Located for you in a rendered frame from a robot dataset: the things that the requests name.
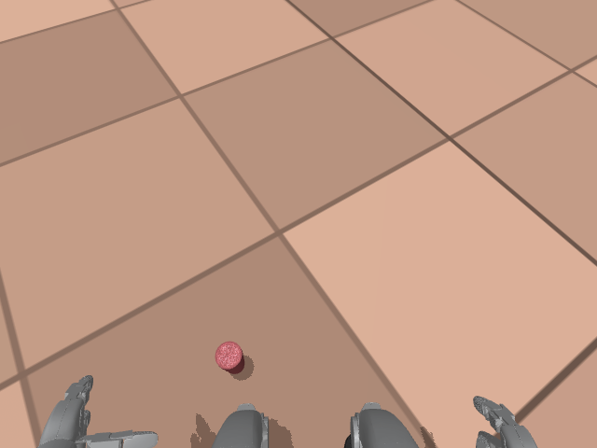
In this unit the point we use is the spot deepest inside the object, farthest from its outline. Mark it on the right robot hand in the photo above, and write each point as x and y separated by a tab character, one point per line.
503	421

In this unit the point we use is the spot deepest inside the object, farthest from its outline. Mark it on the left robot hand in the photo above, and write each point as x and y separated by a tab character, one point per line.
69	420

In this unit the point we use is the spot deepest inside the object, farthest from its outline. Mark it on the cup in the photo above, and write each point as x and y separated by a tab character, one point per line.
229	357

